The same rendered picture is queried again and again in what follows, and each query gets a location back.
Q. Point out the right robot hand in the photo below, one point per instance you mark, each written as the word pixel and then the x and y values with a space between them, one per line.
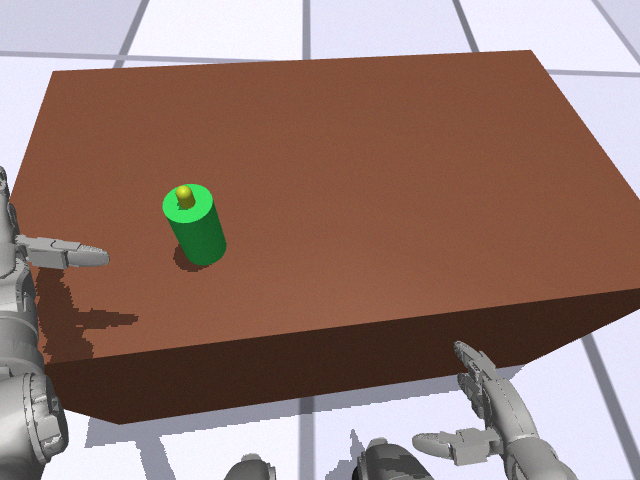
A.
pixel 497 402

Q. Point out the bottle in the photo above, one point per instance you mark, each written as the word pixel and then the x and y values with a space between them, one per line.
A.
pixel 191 212

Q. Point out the left robot hand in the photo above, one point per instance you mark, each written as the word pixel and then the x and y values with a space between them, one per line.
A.
pixel 44 252

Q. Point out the left robot arm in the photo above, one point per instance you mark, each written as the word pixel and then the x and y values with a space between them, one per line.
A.
pixel 33 426

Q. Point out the right robot arm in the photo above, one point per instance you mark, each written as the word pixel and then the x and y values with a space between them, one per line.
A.
pixel 534 459

